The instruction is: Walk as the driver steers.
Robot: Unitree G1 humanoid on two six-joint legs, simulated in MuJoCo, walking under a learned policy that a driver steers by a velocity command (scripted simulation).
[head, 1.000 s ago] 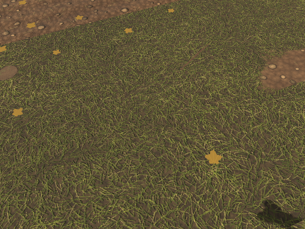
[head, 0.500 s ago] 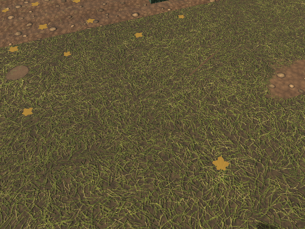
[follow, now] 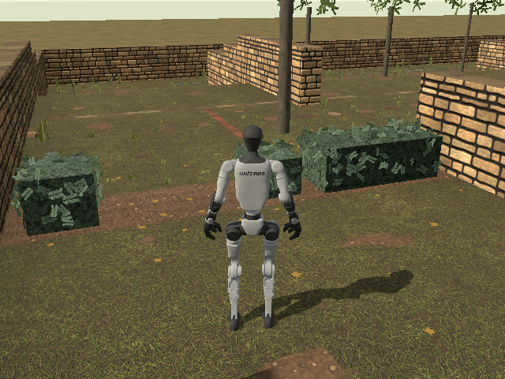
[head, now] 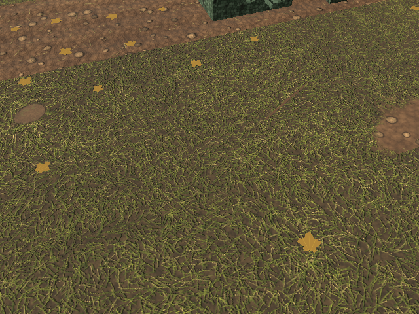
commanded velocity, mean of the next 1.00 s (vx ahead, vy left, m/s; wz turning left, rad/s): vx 0.45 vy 0.00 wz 0.01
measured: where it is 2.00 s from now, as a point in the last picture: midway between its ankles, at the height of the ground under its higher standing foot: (178, 223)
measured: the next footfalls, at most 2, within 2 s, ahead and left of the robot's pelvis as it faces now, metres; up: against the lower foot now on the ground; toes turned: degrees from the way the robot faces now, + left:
left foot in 0.58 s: +0.44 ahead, +0.16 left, -0.17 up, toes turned +6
right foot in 1.02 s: +0.75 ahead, -0.07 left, -0.17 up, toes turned +0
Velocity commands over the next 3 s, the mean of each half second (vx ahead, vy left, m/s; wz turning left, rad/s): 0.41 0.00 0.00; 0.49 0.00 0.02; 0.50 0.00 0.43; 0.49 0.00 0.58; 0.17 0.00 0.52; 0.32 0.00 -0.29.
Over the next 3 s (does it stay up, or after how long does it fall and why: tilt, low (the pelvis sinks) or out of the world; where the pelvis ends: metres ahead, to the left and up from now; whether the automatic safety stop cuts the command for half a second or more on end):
stays up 1.29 0.38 -0.34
